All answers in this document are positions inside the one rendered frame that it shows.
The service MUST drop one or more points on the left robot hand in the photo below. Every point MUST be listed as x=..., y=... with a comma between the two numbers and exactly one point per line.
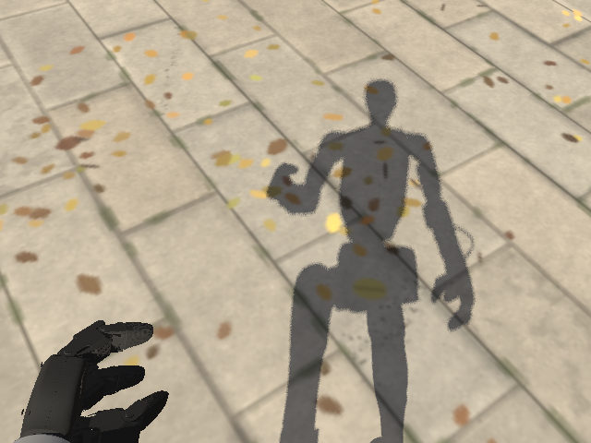
x=70, y=382

